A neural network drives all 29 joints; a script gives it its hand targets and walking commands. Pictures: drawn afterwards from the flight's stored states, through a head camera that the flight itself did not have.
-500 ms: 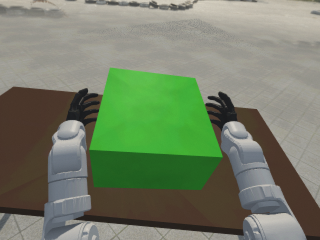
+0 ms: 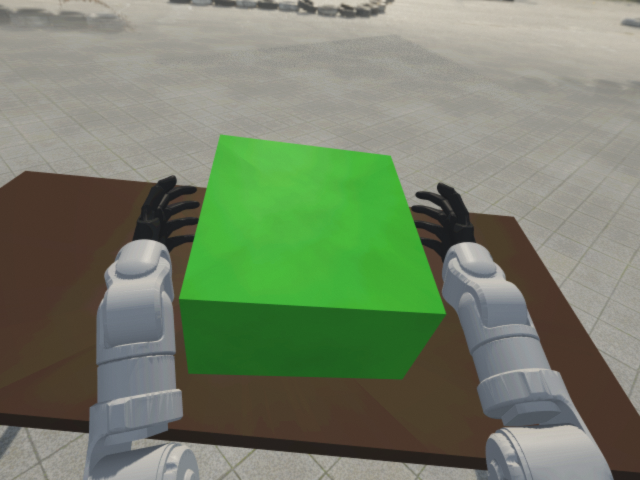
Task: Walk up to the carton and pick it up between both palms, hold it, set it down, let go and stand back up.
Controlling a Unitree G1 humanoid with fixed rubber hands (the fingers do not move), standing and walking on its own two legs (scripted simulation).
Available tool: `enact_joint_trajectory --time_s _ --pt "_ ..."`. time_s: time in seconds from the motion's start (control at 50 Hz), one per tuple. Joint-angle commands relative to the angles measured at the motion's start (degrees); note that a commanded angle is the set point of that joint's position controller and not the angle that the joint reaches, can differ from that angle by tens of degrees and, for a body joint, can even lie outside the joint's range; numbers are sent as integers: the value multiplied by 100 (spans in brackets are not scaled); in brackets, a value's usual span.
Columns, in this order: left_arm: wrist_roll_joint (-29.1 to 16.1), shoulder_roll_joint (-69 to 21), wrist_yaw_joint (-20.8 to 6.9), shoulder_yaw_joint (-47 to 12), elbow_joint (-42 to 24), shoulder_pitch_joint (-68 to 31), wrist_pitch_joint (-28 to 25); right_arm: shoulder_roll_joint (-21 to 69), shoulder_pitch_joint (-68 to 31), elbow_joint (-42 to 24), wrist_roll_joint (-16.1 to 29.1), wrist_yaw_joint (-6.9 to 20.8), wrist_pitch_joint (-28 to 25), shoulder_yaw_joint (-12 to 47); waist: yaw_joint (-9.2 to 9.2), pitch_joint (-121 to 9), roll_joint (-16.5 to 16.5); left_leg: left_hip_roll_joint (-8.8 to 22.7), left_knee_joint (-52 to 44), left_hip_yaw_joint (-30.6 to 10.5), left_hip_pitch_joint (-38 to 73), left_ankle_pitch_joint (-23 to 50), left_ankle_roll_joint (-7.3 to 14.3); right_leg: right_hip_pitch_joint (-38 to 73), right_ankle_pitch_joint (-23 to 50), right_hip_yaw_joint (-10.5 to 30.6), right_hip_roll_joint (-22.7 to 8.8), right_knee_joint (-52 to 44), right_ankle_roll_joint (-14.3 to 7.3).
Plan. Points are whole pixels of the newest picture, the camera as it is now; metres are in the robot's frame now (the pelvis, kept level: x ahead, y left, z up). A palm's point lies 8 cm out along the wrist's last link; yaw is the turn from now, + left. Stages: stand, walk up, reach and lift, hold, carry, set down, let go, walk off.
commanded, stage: hold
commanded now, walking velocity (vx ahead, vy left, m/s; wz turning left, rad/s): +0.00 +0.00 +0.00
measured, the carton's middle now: (304, 248) +0.42 +0.02 +0.14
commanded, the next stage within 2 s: set down in 0.32 s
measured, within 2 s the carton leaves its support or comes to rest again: neither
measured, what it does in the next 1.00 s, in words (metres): stands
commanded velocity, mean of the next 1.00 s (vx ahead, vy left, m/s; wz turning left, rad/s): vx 0.00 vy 0.00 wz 0.00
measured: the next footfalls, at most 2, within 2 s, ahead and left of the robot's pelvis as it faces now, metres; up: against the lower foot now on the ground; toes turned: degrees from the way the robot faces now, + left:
none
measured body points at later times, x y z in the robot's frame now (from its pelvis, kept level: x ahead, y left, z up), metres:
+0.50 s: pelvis +0.00 +0.00 +0.00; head -0.06 +0.03 +0.44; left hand +0.36 +0.20 +0.20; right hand +0.37 -0.16 +0.20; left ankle +0.02 +0.11 -0.75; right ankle -0.01 -0.11 -0.75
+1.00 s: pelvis +0.01 -0.01 +0.00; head -0.03 +0.02 +0.45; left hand +0.36 +0.20 +0.13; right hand +0.39 -0.16 +0.17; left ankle +0.02 +0.11 -0.75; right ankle -0.01 -0.11 -0.75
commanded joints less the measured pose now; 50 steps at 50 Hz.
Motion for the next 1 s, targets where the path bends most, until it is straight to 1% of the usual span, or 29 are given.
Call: enact_joint_trajectory --time_s 0.0,0.02,0.04,0.06,0.08,0.1,0.12,0.2,0.22,0.28,0.3,0.32,0.34,0.36,0.42,0.46,0.5,0.56,0.6,0.64,0.66,0.7,0.72,0.74,0.78,0.8,0.86,0.9,0.98 --pt "-861 -2434 -788 -2693 -462 -3153 -143 2690 -3755 -1969 608 784 -491 1759 -55 -1838 495 -229 48 177 850 1402 -247 -61 910 -179 252 -127 164" --pt "-883 -2429 -779 -2731 -499 -3156 -150 2699 -3716 -1985 616 772 -485 1761 -98 -1846 490 -234 76 179 898 1468 -257 -81 980 -170 253 -133 170" --pt "-884 -2404 -776 -2700 -520 -3262 -175 2722 -3743 -1950 611 772 -475 1764 -72 -1863 478 -248 71 186 864 1426 -252 -86 958 -169 238 -138 183" --pt "-854 -2373 -768 -2678 -494 -3231 -172 2695 -3641 -1830 587 778 -447 1739 -84 -1762 482 -241 37 181 843 1379 -251 -102 924 -168 235 -137 182" --pt "-838 -2369 -777 -2639 -465 -3207 -162 2707 -3652 -1836 571 784 -442 1751 -66 -1740 393 -242 12 191 830 1313 -220 -74 895 -168 234 -154 196" --pt "-825 -2369 -796 -2624 -445 -3192 -155 2701 -3573 -1786 559 782 -425 1721 -89 -1667 407 -239 -13 189 794 1269 -221 -72 912 -160 225 -154 188" --pt "-818 -2367 -808 -2597 -385 -3179 -140 2694 -3691 -1841 557 790 -434 1743 -43 -1667 366 -237 -25 200 756 1215 -200 -70 867 -160 225 -154 190" --pt "-842 -2385 -811 -2616 -448 -3187 -156 2763 -3708 -1901 591 773 -449 1785 -35 -1745 385 -251 23 200 770 1358 -209 10 1022 -147 220 -126 194" --pt "-831 -2382 -809 -2620 -475 -3202 -160 2734 -3648 -1849 598 773 -436 1767 -59 -1724 444 -251 18 199 784 1365 -233 6 1010 -150 218 -125 187" --pt "-815 -2372 -809 -2599 -497 -3212 -134 2719 -3711 -1902 602 777 -434 1774 -20 -1772 432 -248 15 202 799 1344 -231 -16 972 -161 225 -130 187" --pt "-835 -2366 -809 -2635 -500 -3135 -130 2740 -3684 -1979 608 769 -446 1820 -40 -1802 390 -250 49 201 833 1422 -218 27 1103 -152 227 -125 191" --pt "-814 -2299 -844 -2630 -796 -2955 -191 2764 -3452 -2204 675 751 -463 1988 -55 -1909 373 -275 129 183 938 1758 -206 255 1547 -120 257 -65 204" --pt "-804 -2245 -868 -2644 -850 -2979 -234 2711 -3544 -2331 686 737 -499 2021 -58 -1946 401 -286 161 181 924 1879 -250 324 1708 -138 263 -26 214" --pt "-757 -2208 -893 -2593 -809 -2971 -263 2663 -3520 -2275 650 740 -515 1986 -58 -1799 403 -296 130 181 891 1787 -252 300 1613 -146 251 -49 211" --pt "-685 -2183 -942 -2487 -729 -3106 -438 2610 -3496 -2129 361 850 -757 1713 -5 -1647 506 -246 -31 237 787 1220 -251 35 836 -197 190 -130 138" --pt "-607 -2199 -942 -2429 -654 -3034 -627 2607 -3435 -2059 140 940 -1034 1594 67 -1652 560 -204 -36 278 863 1207 -255 -18 655 -248 179 -137 91" --pt "-508 -2174 -952 -2318 -417 -2950 -859 2582 -3348 -1874 -115 1009 -1337 1447 118 -1543 540 -171 -87 314 874 1067 -231 -50 470 -293 152 -158 69" --pt "-279 -2127 -999 -2015 94 -2766 -1068 2508 -3167 -1350 -487 1103 -1667 1186 232 -1010 412 -133 -311 402 596 484 -110 -32 -58 -312 98 -242 56" --pt "-177 -2135 -1011 -1891 221 -2734 -1152 2512 -3046 -1045 -683 1134 -1837 1055 280 -800 320 -96 -423 461 459 203 -39 -6 -281 -323 67 -251 66" --pt "-175 -2173 -1012 -1909 175 -2751 -1252 2546 -2975 -981 -816 1124 -2034 1045 261 -932 209 -77 -359 502 574 501 -27 101 -36 -355 70 -221 89" --pt "-179 -2197 -1002 -1965 96 -2804 -1325 2574 -2917 -949 -850 1104 -2124 1069 234 -1023 218 -83 -296 516 662 741 -48 154 166 -365 75 -197 101" --pt "-197 -2264 -986 -2087 -104 -3011 -1490 2626 -2684 -708 -963 1080 -2252 1055 98 -1099 250 -85 -237 522 843 1071 -118 252 463 -397 72 -153 133" --pt "-242 -2278 -968 -2201 -301 -3145 -1593 2662 -2550 -642 -998 1075 -2327 1095 38 -1276 273 -88 -190 521 968 1287 -161 329 702 -409 71 -98 154" --pt "-255 -2319 -941 -2304 -375 -3204 -1673 2665 -2425 -545 -1025 1079 -2394 1097 -13 -1339 369 -89 -154 504 1093 1483 -222 365 876 -423 70 -68 153" --pt "-294 -2368 -866 -2475 -561 -3314 -1836 2685 -2288 -489 -1045 1101 -2531 1139 -37 -1567 483 -91 -63 481 1285 1861 -311 402 1154 -452 75 -13 160" --pt "-301 -2411 -826 -2554 -527 -3288 -1892 2692 -2325 -576 -1056 1105 -2618 1175 -39 -1652 524 -104 -6 469 1320 2009 -340 429 1307 -459 73 -2 162" --pt "-249 -2460 -718 -2628 -455 -3126 -2001 2668 -2326 -584 -1039 1096 -2775 1287 45 -1709 545 -106 62 443 1309 2234 -364 538 1638 -467 78 59 175" --pt "-203 -2451 -670 -2570 -347 -3015 -2021 2653 -2373 -593 -1031 1095 -2845 1332 141 -1675 483 -115 52 448 1164 2163 -329 623 1690 -459 58 70 187" --pt "-143 -2464 -619 -2456 -263 -2870 -2061 2679 -2354 -513 -1019 1097 -2946 1415 259 -1683 377 -109 12 469 972 2086 -271 815 1994 -422 31 154 226"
